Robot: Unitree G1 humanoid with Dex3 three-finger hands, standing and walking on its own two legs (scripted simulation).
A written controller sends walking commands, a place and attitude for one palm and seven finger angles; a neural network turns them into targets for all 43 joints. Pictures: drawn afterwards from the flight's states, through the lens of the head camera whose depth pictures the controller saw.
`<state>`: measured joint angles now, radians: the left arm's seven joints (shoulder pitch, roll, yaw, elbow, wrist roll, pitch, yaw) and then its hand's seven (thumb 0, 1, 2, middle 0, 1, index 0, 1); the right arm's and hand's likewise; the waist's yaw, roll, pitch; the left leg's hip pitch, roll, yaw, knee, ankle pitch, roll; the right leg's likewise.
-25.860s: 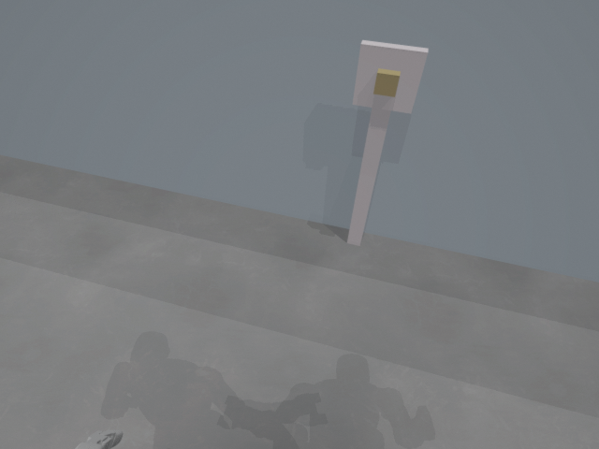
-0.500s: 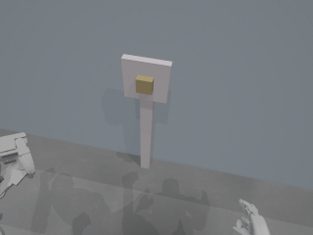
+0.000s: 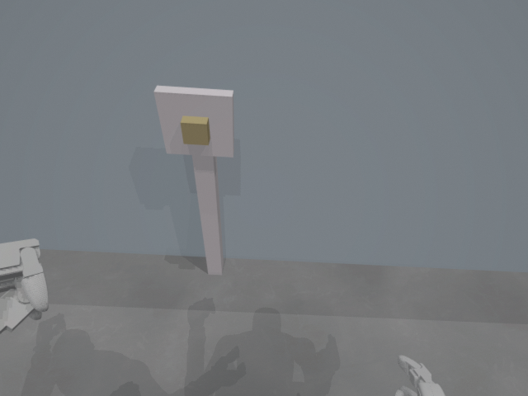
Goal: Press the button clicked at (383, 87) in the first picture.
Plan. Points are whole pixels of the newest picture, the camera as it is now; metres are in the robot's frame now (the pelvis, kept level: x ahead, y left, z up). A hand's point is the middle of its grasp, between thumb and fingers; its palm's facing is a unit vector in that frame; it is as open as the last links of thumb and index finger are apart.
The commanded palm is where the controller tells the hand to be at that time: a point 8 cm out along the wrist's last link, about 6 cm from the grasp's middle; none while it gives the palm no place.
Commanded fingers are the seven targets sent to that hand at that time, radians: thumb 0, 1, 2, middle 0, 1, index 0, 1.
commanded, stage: stop stepping back and stand still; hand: left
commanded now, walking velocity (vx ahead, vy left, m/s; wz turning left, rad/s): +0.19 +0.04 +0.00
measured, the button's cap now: (196, 130) +0.70 +0.20 +0.01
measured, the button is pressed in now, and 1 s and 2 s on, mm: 0 0 0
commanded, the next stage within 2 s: let the arm hang, fingers relaxed in 0.82 s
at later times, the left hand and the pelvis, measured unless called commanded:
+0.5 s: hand out of the picture +0.12 +0.26 +0.16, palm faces +0.42 -0.81 -0.42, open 3.1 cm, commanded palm +0.06 +0.29 +0.19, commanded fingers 0.00 0.90 0.90 -1.30 -1.50 -1.30 -1.50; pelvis -0.07 +0.01 +0.01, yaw +0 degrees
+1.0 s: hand (46, 383) +0.13 +0.26 +0.06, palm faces +0.21 -0.86 -0.46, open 3.1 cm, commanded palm none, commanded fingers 0.00 0.90 0.90 -1.12 -1.30 -1.12 -1.30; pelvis -0.08 +0.01 +0.01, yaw +1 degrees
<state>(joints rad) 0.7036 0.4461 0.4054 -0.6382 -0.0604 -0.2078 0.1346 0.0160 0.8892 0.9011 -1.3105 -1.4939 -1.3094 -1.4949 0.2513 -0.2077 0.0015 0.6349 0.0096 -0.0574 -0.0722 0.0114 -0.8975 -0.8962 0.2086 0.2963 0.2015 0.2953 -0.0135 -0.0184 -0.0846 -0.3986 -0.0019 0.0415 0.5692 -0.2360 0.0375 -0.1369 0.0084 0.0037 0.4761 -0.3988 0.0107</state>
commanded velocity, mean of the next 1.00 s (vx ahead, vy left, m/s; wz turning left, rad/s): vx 0.01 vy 0.00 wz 0.00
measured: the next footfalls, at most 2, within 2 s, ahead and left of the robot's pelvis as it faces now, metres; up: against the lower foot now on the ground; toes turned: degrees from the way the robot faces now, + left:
none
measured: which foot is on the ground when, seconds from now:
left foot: down 0.00-1.00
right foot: down 0.00-1.00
